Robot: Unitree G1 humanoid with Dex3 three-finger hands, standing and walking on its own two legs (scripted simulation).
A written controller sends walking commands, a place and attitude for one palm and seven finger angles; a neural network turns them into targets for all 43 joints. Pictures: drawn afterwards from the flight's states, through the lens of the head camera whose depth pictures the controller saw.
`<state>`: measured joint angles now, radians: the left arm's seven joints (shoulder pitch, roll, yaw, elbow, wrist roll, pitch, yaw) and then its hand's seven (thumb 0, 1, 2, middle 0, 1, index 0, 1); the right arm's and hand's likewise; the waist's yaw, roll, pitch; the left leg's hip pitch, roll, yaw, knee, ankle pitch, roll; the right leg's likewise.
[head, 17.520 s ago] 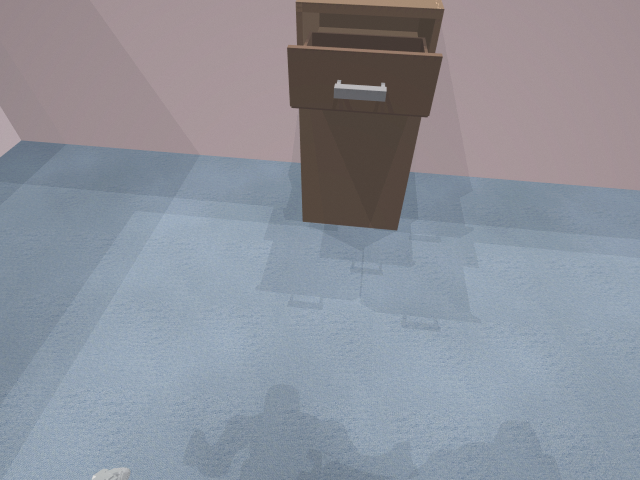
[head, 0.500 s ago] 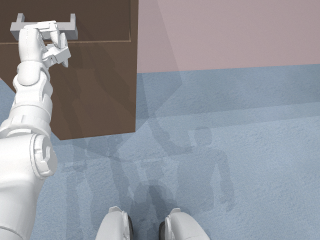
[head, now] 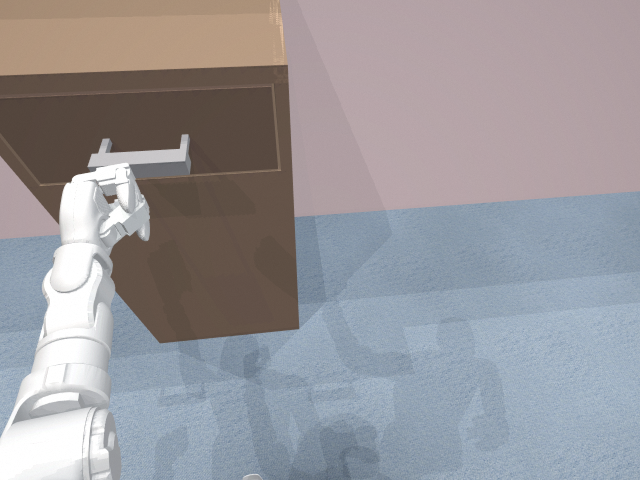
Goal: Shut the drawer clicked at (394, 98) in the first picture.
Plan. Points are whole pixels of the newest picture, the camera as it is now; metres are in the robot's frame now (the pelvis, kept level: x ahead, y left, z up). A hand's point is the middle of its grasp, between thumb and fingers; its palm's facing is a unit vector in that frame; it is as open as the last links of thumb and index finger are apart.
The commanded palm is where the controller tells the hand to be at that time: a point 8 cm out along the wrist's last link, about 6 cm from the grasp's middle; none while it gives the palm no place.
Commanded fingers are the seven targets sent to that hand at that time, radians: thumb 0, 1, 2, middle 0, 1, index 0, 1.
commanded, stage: draw the hand back to the body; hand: left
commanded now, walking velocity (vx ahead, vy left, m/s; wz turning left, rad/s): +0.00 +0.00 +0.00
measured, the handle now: (143, 153) +0.57 +0.25 +0.07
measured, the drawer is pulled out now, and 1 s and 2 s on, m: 0.00 0.00 0.00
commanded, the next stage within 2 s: step back with the hand held close in 1.10 s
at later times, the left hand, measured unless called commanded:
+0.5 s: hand (65, 309) +0.27 +0.22 +0.15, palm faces +0.31 -0.92 -0.24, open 3.3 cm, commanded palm +0.23 +0.27 +0.17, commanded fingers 0.00 0.90 0.90 -1.40 -1.60 -1.40 -1.60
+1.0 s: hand out of the picture +0.16 +0.23 +0.20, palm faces +0.42 -0.81 -0.40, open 3.2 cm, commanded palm +0.12 +0.27 +0.21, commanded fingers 0.00 0.90 0.90 -1.40 -1.60 -1.40 -1.60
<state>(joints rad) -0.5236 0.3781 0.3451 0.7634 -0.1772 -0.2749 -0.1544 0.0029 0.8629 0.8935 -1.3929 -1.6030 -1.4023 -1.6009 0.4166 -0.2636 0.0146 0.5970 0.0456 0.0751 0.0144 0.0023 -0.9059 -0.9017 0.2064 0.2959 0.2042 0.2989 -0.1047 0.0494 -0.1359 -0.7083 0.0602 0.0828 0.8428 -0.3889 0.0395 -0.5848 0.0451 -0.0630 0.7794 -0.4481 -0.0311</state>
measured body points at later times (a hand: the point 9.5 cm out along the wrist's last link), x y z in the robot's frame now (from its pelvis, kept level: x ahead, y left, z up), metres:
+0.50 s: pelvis +0.00 -0.01 +0.04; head -0.01 -0.03 +0.48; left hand +0.25 +0.27 +0.16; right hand +0.21 -0.23 -0.04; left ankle +0.01 +0.09 -0.70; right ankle -0.05 -0.10 -0.70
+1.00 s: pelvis +0.00 -0.02 +0.04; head -0.03 -0.05 +0.49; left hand +0.13 +0.27 +0.22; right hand +0.19 -0.24 -0.05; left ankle +0.01 +0.09 -0.70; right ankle -0.05 -0.10 -0.70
